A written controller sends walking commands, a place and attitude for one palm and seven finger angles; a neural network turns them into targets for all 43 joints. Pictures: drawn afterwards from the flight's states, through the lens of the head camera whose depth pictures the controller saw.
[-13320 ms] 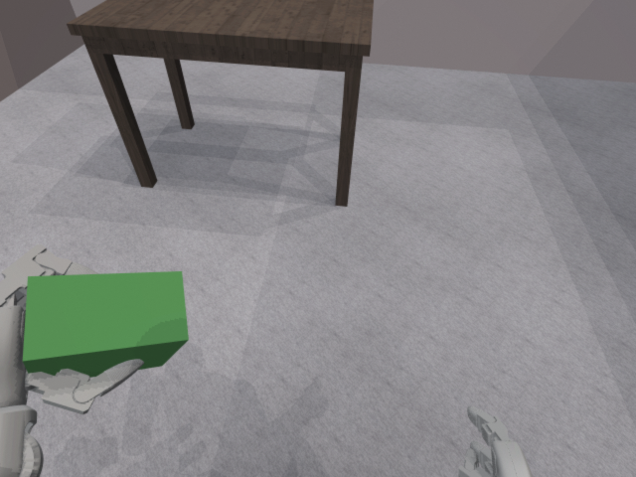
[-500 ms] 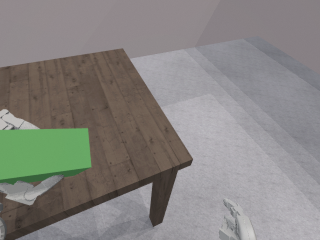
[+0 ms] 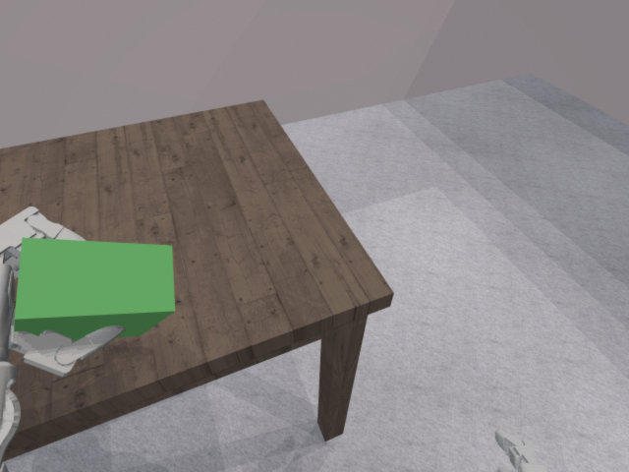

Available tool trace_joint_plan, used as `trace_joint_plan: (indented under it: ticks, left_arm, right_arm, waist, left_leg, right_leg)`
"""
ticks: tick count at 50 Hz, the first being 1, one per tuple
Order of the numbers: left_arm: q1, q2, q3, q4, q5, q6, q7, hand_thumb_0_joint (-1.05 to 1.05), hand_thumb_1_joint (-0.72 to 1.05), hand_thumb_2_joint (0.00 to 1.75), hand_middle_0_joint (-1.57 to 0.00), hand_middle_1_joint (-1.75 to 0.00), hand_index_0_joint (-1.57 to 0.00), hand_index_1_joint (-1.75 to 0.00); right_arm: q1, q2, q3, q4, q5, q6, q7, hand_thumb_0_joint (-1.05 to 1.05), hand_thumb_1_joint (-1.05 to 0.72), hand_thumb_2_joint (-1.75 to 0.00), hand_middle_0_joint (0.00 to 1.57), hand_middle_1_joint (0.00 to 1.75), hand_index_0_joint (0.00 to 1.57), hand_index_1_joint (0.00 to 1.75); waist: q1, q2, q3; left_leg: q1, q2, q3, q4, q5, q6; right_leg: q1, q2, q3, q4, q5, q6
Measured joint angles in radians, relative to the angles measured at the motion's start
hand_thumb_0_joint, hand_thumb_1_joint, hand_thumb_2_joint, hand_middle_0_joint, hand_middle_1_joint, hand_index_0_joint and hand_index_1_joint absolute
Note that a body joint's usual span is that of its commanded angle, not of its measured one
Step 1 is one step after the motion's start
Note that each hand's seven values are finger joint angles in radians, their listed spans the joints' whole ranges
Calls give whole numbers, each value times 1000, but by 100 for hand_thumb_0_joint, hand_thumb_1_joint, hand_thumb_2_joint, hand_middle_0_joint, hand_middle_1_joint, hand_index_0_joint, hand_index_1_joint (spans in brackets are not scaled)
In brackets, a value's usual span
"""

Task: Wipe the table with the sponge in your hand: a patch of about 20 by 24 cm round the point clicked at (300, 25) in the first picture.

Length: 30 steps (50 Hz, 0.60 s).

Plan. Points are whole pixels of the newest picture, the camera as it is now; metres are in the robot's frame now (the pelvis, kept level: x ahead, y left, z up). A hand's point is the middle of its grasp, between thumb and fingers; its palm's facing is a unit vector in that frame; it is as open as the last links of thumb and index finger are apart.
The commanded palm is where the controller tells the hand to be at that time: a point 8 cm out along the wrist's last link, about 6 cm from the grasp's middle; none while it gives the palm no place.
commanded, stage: come to a stop and stand still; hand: left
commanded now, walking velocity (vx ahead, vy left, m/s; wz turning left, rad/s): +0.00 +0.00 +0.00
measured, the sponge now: (114, 295) +0.24 +0.23 +0.16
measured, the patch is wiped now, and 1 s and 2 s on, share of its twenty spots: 0.00 0.00 0.00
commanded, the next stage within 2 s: look again from close up in 0.78 s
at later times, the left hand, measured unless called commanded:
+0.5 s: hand out of the picture +0.21 +0.33 +0.17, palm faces +0.43 -0.83 -0.36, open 10.2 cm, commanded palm +0.15 +0.34 +0.18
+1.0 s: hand (5, 312) +0.21 +0.32 +0.16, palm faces +0.36 -0.84 -0.41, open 10.2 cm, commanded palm +0.15 +0.35 +0.18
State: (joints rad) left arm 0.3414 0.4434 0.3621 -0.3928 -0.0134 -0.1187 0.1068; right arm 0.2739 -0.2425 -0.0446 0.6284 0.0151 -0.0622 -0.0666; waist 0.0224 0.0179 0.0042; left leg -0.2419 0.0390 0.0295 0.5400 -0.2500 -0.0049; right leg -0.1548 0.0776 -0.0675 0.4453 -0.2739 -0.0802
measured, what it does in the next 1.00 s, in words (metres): shifts its weight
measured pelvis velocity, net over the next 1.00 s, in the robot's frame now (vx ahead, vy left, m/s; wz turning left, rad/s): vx -0.01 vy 0.07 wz -0.02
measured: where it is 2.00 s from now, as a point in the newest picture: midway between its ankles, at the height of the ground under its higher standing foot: outside the picture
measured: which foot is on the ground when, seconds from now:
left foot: down 0.00-1.00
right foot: down 0.00-1.00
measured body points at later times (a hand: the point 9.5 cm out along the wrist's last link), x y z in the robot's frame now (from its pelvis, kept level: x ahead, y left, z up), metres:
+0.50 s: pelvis -0.02 +0.07 +0.00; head +0.00 +0.09 +0.45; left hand +0.18 +0.37 +0.19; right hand +0.16 -0.14 -0.07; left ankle +0.01 +0.13 -0.74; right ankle -0.02 -0.06 -0.74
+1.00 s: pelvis -0.01 +0.07 +0.00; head +0.01 +0.09 +0.45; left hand +0.19 +0.36 +0.18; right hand +0.16 -0.15 -0.07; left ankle +0.01 +0.13 -0.74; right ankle -0.02 -0.06 -0.74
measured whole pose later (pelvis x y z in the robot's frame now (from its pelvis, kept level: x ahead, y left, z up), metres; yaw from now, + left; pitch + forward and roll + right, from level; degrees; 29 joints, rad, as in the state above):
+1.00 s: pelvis -0.01 +0.07 +0.00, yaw -1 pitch -1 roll -2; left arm 0.41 0.39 0.36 -0.45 -0.03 -0.18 0.09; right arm 0.22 -0.20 0.02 0.58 0.01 -0.09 -0.01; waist 0.03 -0.01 0.05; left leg -0.22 -0.03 0.08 0.47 -0.23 0.08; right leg -0.16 0.00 -0.02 0.41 -0.23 0.01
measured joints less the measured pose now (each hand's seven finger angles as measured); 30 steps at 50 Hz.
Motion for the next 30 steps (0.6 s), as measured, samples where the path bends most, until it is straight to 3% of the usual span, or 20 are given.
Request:
trace_joint_plan:
  ticks: [2,4,6,9,12,14,18,22,30]
  left_arm:
    - [-161,74,56,95,-8,-42,-18,-1,-52,102,-71,-134,-74,-134]
    - [-210,83,114,120,-29,-62,-11,-2,-51,102,-71,-134,-74,-134]
    - [-155,49,128,72,-47,-71,-4,-2,-51,102,-70,-134,-74,-134]
    - [-2,-25,53,-46,-36,-75,-21,-2,-51,102,-70,-134,-74,-134]
    - [117,-50,-27,-100,-24,-83,-48,-1,-51,102,-70,-134,-74,-134]
    - [145,-40,-39,-103,-27,-85,-56,-1,-51,102,-70,-134,-74,-134]
    - [90,-9,8,-66,-28,-77,-44,-1,-51,102,-70,-134,-74,-134]
    - [3,-32,45,-36,-21,-75,-22,-1,-51,102,-70,-134,-74,-134]
    - [-2,-94,-16,-38,5,-78,-19,-1,-51,102,-70,-134,-74,-134]
  right_arm:
    - [-16,3,8,12,7,-13,21,1,-91,-90,19,30,19,30]
    - [-50,3,17,9,13,-15,51,1,-91,-90,20,30,20,30]
    - [-75,9,19,-12,18,-19,81,2,-91,-90,20,30,20,30]
    - [-84,20,23,-54,12,-25,97,1,-91,-90,20,30,20,30]
    - [-80,41,37,-64,4,-26,81,1,-91,-90,20,30,20,30]
    - [-71,56,48,-64,0,-27,65,1,-91,-90,20,30,20,30]
    - [-58,71,67,-55,-6,-34,45,1,-91,-90,20,30,20,30]
    - [-58,68,79,-46,-10,-54,49,1,-91,-90,20,30,20,30]
    - [-79,73,89,-59,-17,-64,61,1,-91,-90,20,30,20,30]
  waist:
    - [32,-17,49]
    - [29,-25,78]
    - [16,-32,88]
    - [-15,-32,82]
    - [-33,-29,72]
    - [-28,-35,69]
    - [5,-50,69]
    - [32,-51,62]
    - [29,-47,38]
  left_leg:
    - [-5,-1,6,-8,4,6]
    - [-2,-5,23,-33,0,7]
    - [-5,-15,53,-42,14,16]
    - [-19,-30,75,-21,4,36]
    - [-24,-33,70,-8,-6,47]
    - [-23,-36,64,-11,-3,52]
    - [-15,-46,57,-28,10,65]
    - [-5,-62,59,-46,20,81]
    - [10,-85,73,-79,29,101]
  right_leg:
    - [-21,-4,-1,17,7,-3]
    - [-44,-9,15,34,11,11]
    - [-71,-22,43,62,11,37]
    - [-95,-37,64,96,-7,44]
    - [-85,-41,59,81,-2,46]
    - [-74,-43,53,62,8,52]
    - [-55,-53,46,30,27,65]
    - [-45,-68,47,15,37,79]
    - [-38,-89,62,-4,42,88]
